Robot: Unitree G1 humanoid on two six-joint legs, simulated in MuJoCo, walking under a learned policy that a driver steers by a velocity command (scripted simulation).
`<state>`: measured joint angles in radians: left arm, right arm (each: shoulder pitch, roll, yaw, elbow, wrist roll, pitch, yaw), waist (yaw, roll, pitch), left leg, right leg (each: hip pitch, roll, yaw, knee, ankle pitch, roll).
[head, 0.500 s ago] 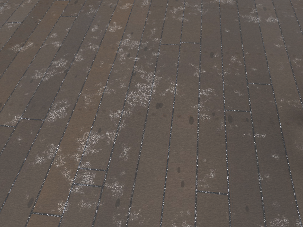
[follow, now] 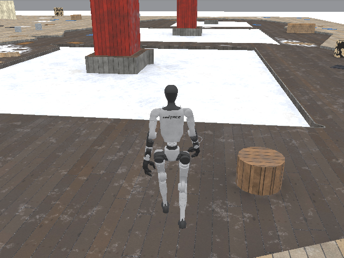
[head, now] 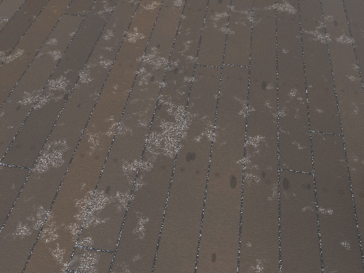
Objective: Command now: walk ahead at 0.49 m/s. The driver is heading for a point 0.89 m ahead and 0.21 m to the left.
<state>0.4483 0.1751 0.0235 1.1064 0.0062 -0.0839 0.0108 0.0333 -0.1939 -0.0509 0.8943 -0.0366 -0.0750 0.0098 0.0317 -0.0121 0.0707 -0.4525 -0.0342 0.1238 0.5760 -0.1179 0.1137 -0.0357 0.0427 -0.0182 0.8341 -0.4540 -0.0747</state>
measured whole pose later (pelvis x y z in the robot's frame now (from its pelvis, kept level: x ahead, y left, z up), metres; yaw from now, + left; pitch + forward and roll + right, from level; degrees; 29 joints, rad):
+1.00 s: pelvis +0.52 +0.05 +0.01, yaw +26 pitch +1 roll -1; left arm 0.41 0.22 0.05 0.96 0.02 -0.07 0.02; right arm 0.00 -0.22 -0.05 0.76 -0.04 -0.01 0.07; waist 0.06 0.01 0.06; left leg -0.51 0.00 0.12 0.61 -0.19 0.14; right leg 0.09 -0.06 -0.32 0.36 -0.44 0.04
